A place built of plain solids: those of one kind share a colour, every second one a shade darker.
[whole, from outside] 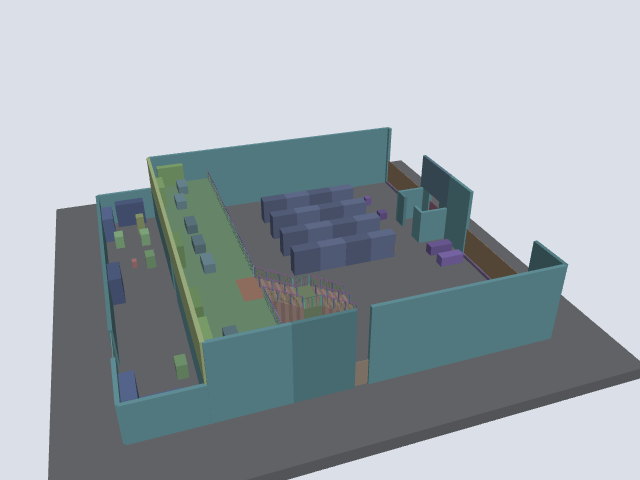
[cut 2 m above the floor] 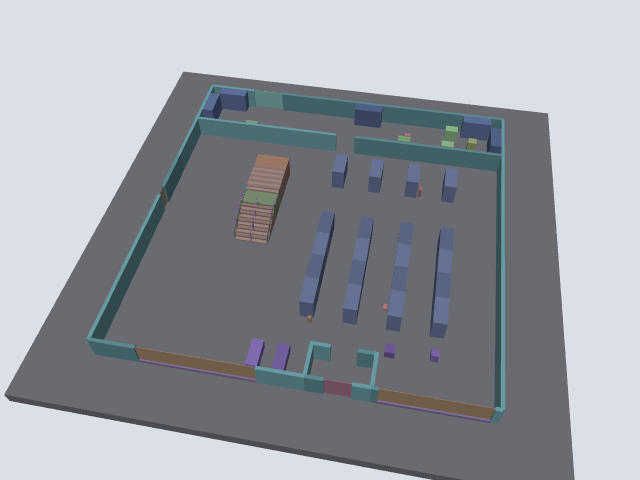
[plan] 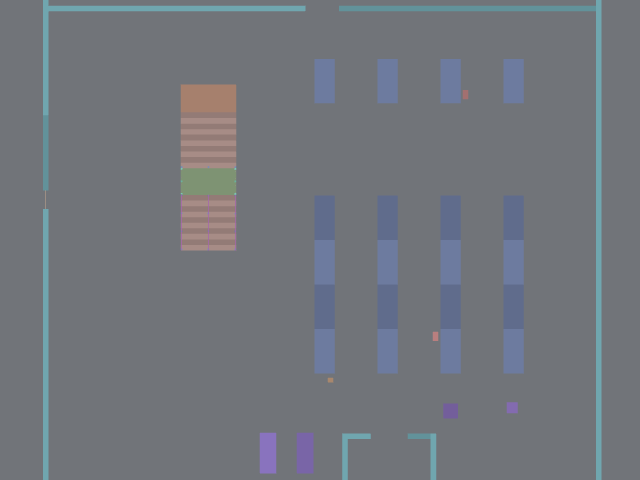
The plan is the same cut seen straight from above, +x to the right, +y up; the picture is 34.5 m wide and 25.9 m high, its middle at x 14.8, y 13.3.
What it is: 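A store; runs of fixtures between aisles, tills by the way out, a stock room at the back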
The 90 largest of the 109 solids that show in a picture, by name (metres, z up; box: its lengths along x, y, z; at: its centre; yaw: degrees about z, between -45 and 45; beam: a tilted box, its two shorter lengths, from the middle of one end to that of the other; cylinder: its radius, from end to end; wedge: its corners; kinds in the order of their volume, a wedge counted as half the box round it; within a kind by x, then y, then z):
{
 "wall_1": {"box": [0.3, 14.98, 6.55], "at": [0.0, 7.49, 3.22]},
 "wall_2": {"box": [0.3, 4.35, 6.55], "at": [0.0, 18.15, 3.22]},
 "wall_3": {"box": [0.3, 5.77, 3.28], "at": [0.0, 22.91, 1.59]},
 "wall_4": {"box": [0.3, 5.77, 3.27], "at": [0.0, 22.91, 4.86]},
 "wall_5": {"box": [0.3, 5.31, 3.28], "at": [0.0, 28.45, 1.59]},
 "wall_6": {"box": [3.57, 0.3, 6.55], "at": [1.79, 0.0, 3.22]},
 "wall_7": {"box": [4.47, 0.3, 3.28], "at": [2.23, 31.1, 1.59]},
 "wall_8": {"box": [13.87, 0.3, 3.28], "at": [7.09, 25.79, 1.59]},
 "wall_9": {"box": [3.57, 0.3, 6.55], "at": [14.36, 0.0, 3.22]},
 "wall_10": {"box": [0.3, 2.71, 3.28], "at": [16.15, 1.51, 1.59]},
 "wall_11": {"box": [1.38, 0.3, 3.28], "at": [16.84, 0.0, 1.59]},
 "wall_12": {"box": [1.23, 0.3, 3.28], "at": [16.92, 2.71, 1.59]},
 "wall_13": {"box": [22.37, 0.3, 3.28], "at": [18.66, 31.1, 1.59]},
 "wall_14": {"box": [1.23, 0.3, 3.28], "at": [20.15, 2.71, 1.59]},
 "wall_15": {"box": [1.38, 0.3, 3.28], "at": [20.22, 0.0, 1.59]},
 "wall_16": {"box": [0.3, 2.71, 3.28], "at": [20.92, 1.51, 1.59]},
 "wall_17": {"box": [0.5, 0.3, 6.55], "at": [21.17, 0.0, 3.22]},
 "wall_18": {"box": [13.87, 0.3, 3.28], "at": [22.76, 25.79, 1.59]},
 "wall_19": {"box": [0.5, 0.3, 6.55], "at": [29.59, 0.0, 3.22]},
 "wall_20": {"box": [0.3, 20.32, 6.55], "at": [29.84, 10.16, 3.22]},
 "wall_21": {"box": [0.3, 5.77, 3.28], "at": [29.84, 22.91, 1.59]},
 "wall_22": {"box": [0.3, 5.77, 3.27], "at": [29.84, 22.91, 4.86]},
 "wall_23": {"box": [0.3, 5.31, 3.28], "at": [29.84, 28.45, 1.59]},
 "run_bay_1": {"box": [1.1, 2.4, 2.45], "at": [15.05, 7.3, 1.18]},
 "run_bay_2": {"box": [1.1, 2.4, 2.45], "at": [15.05, 9.7, 1.18]},
 "run_bay_3": {"box": [1.1, 2.4, 2.45], "at": [15.05, 12.1, 1.18]},
 "run_bay_4": {"box": [1.1, 2.4, 2.45], "at": [15.05, 14.5, 1.18]},
 "run_bay_5": {"box": [1.1, 2.4, 2.45], "at": [15.05, 21.87, 1.18]},
 "run_bay_6": {"box": [1.1, 2.4, 2.45], "at": [18.45, 7.3, 1.18]},
 "run_bay_7": {"box": [1.1, 2.4, 2.45], "at": [18.45, 9.7, 1.18]},
 "run_bay_8": {"box": [1.1, 2.4, 2.45], "at": [18.45, 12.1, 1.18]},
 "run_bay_9": {"box": [1.1, 2.4, 2.45], "at": [18.45, 14.5, 1.18]},
 "run_bay_10": {"box": [1.1, 2.4, 2.45], "at": [18.45, 21.87, 1.18]},
 "run_bay_11": {"box": [1.1, 2.4, 2.45], "at": [21.85, 7.3, 1.18]},
 "run_bay_12": {"box": [1.1, 2.4, 2.45], "at": [21.85, 9.7, 1.18]},
 "run_bay_13": {"box": [1.1, 2.4, 2.45], "at": [21.85, 12.1, 1.18]},
 "run_bay_14": {"box": [1.1, 2.4, 2.45], "at": [21.85, 14.5, 1.18]},
 "run_bay_15": {"box": [1.1, 2.4, 2.45], "at": [21.85, 21.87, 1.18]},
 "run_bay_16": {"box": [1.1, 2.4, 2.45], "at": [25.25, 7.3, 1.18]},
 "run_bay_17": {"box": [1.1, 2.4, 2.45], "at": [25.25, 9.7, 1.18]},
 "run_bay_18": {"box": [1.1, 2.4, 2.45], "at": [25.25, 12.1, 1.18]},
 "run_bay_19": {"box": [1.1, 2.4, 2.45], "at": [25.25, 14.5, 1.18]},
 "run_bay_20": {"box": [1.1, 2.4, 2.45], "at": [25.25, 21.87, 1.18]},
 "floor_slab_1": {"box": [7.14, 5.47, 0.3], "at": [3.72, 22.91, 3.38]},
 "floor_slab_2": {"box": [3.0, 3.96, 0.3], "at": [8.78, 23.66, 3.38]},
 "floor_slab_3": {"box": [19.42, 5.47, 0.3], "at": [19.98, 22.91, 3.38]},
 "stockrack_1": {"box": [1.0, 2.7, 2.45], "at": [0.65, 28.48, 1.18]},
 "stockrack_2": {"box": [2.7, 1.0, 2.45], "at": [2.44, 30.45, 1.18]},
 "stockrack_3": {"box": [2.7, 1.0, 2.45], "at": [16.56, 30.45, 1.18]},
 "stockrack_4": {"box": [2.7, 1.0, 2.45], "at": [27.36, 30.45, 1.18]},
 "stockrack_5": {"box": [1.0, 2.7, 2.45], "at": [29.19, 28.27, 1.18]},
 "stair_tread_slab_1": {"box": [3.0, 0.32, 1.01], "at": [8.78, 14.39, 0.46]},
 "stair_tread_slab_2": {"box": [3.0, 0.32, 1.17], "at": [8.78, 14.69, 0.54]},
 "stair_tread_slab_3": {"box": [3.0, 0.32, 1.33], "at": [8.78, 14.99, 0.62]},
 "stair_tread_slab_4": {"box": [3.0, 0.32, 1.49], "at": [8.78, 15.29, 0.7]},
 "stair_tread_slab_5": {"box": [3.0, 0.32, 1.66], "at": [8.78, 15.59, 0.78]},
 "stair_tread_slab_6": {"box": [3.0, 0.32, 1.98], "at": [8.78, 17.33, 0.94]},
 "stair_tread_slab_7": {"box": [3.0, 0.32, 2.14], "at": [8.78, 17.63, 1.02]},
 "stair_tread_slab_8": {"box": [3.0, 0.32, 2.3], "at": [8.78, 17.93, 1.1]},
 "stair_tread_slab_9": {"box": [3.0, 0.32, 2.46], "at": [8.78, 18.23, 1.18]},
 "stair_tread_slab_10": {"box": [3.0, 0.32, 2.62], "at": [8.78, 18.53, 1.26]},
 "stair_tread_slab_11": {"box": [3.0, 0.32, 2.78], "at": [8.78, 18.83, 1.34]},
 "stair_tread_slab_12": {"box": [3.0, 0.32, 2.94], "at": [8.78, 19.13, 1.42]},
 "stair_tread_slab_13": {"box": [3.0, 0.32, 3.09], "at": [8.78, 19.43, 1.5]},
 "stair_tread_slab_14": {"box": [3.0, 0.32, 3.26], "at": [8.78, 19.73, 1.58]},
 "stair_tread_slab_15": {"box": [3.0, 0.32, 3.41], "at": [8.78, 20.04, 1.66]},
 "wall_back_1": {"box": [29.84, 0.3, 3.27], "at": [14.92, 25.79, 4.86]},
 "mshelf_1": {"box": [2.5, 0.7, 2.05], "at": [2.54, 25.29, 4.5]},
 "mshelf_2": {"box": [2.5, 0.7, 2.05], "at": [6.16, 25.29, 4.5]},
 "mshelf_3": {"box": [2.5, 0.7, 2.05], "at": [14.53, 25.29, 4.5]},
 "mshelf_4": {"box": [2.5, 0.7, 2.05], "at": [25.71, 25.29, 4.5]},
 "mshelf_5": {"box": [0.7, 2.5, 2.05], "at": [29.34, 23.9, 4.5]},
 "stair_landing_top_slab_1": {"box": [3.0, 1.52, 3.58], "at": [8.78, 20.93, 1.74]},
 "mtable_1": {"box": [1.8, 0.9, 0.85], "at": [2.9, 23.54, 3.9]},
 "mtable_2": {"box": [1.8, 0.9, 0.85], "at": [12.74, 23.31, 3.9]},
 "mtable_3": {"box": [1.8, 0.9, 0.85], "at": [15.96, 23.48, 3.9]},
 "mtable_4": {"box": [1.8, 0.9, 0.85], "at": [19.48, 23.54, 3.9]},
 "mtable_5": {"box": [1.8, 0.9, 0.85], "at": [24.39, 23.72, 3.9]},
 "mtable_6": {"box": [1.8, 0.9, 0.85], "at": [27.58, 23.08, 3.9]},
 "stair_landing_slab_1": {"box": [3.0, 1.46, 1.82], "at": [8.78, 16.46, 0.86]},
 "wall_front_1": {"box": [5.37, 0.3, 3.27], "at": [18.53, 0.0, 4.86]},
 "stockpallet_1": {"box": [1.2, 0.8, 1.25], "at": [5.21, 26.87, 0.57]},
 "stockpallet_2": {"box": [1.2, 0.8, 1.25], "at": [20.51, 27.34, 0.57]},
 "stockpallet_3": {"box": [1.2, 0.8, 1.25], "at": [24.73, 27.38, 0.57]},
 "stockpallet_4": {"box": [1.2, 0.8, 1.25], "at": [25.02, 29.71, 0.57]},
 "till_body_1": {"box": [0.9, 2.2, 0.95], "at": [12.0, 1.8, 0.42]},
 "till_body_2": {"box": [0.9, 2.2, 0.95], "at": [14.0, 1.8, 0.42]},
 "clutter_roll_cage_body_1": {"box": [0.8, 0.72, 1.85], "at": [27.01, 27.54, 0.88]},
 "wall_sill_front_1": {"box": [9.0, 0.3, 0.35], "at": [8.07, 0.0, 0.12]},
 "front_pane_1": {"box": [9.0, 0.04, 2.5], "at": [8.07, 0.0, 1.55]}
}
